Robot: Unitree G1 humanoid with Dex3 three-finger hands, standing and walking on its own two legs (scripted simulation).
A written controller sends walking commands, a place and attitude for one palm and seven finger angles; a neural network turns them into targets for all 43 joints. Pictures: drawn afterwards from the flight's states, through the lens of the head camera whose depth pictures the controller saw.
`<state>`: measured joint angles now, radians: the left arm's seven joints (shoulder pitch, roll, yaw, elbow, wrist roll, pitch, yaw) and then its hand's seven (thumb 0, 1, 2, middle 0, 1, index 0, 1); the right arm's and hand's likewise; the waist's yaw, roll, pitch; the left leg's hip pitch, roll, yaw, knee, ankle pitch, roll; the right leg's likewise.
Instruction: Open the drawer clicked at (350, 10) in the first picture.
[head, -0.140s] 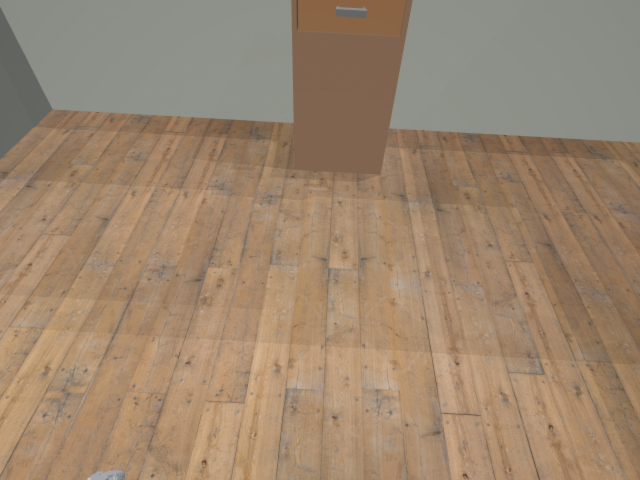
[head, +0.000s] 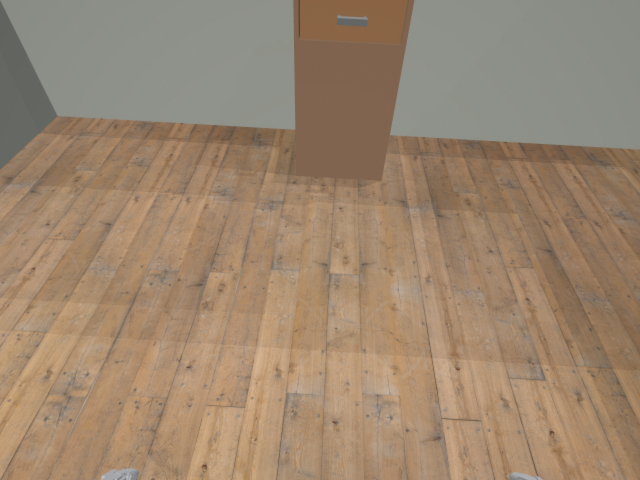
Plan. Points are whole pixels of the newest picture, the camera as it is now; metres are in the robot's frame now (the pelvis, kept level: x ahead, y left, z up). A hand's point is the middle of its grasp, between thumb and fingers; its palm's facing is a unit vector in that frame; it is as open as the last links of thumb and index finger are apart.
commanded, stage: stand and wait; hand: left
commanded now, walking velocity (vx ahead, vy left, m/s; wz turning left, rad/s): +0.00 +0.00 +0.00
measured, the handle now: (352, 19) +1.67 -0.03 +0.01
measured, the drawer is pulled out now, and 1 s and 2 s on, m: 0.00 0.00 0.00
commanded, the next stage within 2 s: look at it before walking up in 0.68 s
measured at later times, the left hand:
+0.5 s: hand out of the picture +0.05 +0.24 -0.15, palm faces -0.02 -0.94 -0.33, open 7.4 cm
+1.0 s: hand out of the picture +0.06 +0.22 -0.15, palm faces -0.04 -0.95 -0.32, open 7.4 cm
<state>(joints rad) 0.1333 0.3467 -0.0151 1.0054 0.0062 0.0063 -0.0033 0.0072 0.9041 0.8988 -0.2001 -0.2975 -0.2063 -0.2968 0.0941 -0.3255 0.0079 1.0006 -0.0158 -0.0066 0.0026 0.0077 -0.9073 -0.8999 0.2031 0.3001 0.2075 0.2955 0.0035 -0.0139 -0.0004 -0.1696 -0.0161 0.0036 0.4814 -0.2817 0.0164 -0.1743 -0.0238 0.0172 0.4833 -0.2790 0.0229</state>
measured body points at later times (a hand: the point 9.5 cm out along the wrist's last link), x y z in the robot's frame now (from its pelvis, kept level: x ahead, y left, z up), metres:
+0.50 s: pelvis -0.02 -0.01 +0.00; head -0.02 -0.01 +0.45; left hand +0.05 +0.28 -0.13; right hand +0.05 -0.31 -0.12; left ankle -0.01 +0.11 -0.74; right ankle -0.01 -0.14 -0.74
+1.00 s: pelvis -0.02 -0.02 +0.01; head -0.02 -0.02 +0.46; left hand +0.06 +0.27 -0.13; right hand +0.05 -0.32 -0.13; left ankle -0.01 +0.11 -0.74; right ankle -0.01 -0.14 -0.74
